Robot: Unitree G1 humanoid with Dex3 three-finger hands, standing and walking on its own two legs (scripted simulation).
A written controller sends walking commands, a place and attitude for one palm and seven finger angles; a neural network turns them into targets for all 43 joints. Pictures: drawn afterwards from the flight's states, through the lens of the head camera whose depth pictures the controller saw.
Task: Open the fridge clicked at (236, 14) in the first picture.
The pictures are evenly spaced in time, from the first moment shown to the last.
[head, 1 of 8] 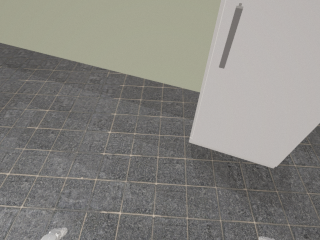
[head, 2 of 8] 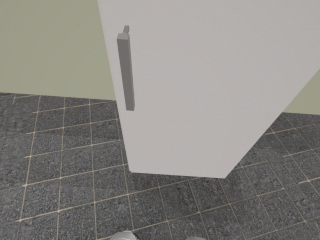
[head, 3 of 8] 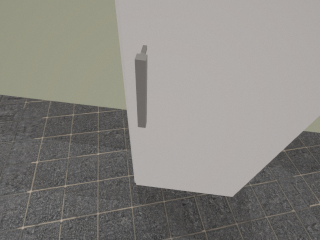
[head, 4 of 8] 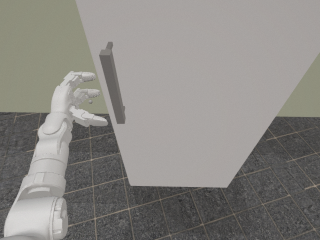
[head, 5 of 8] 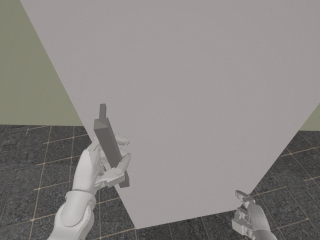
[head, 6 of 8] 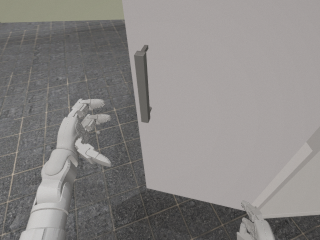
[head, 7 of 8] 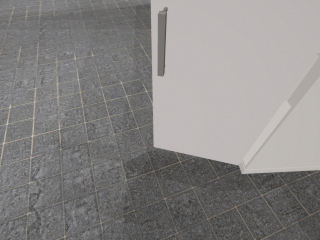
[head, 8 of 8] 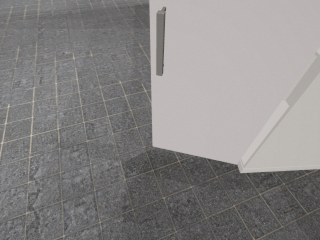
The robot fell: no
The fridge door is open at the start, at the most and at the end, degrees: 0 83 73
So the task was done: yes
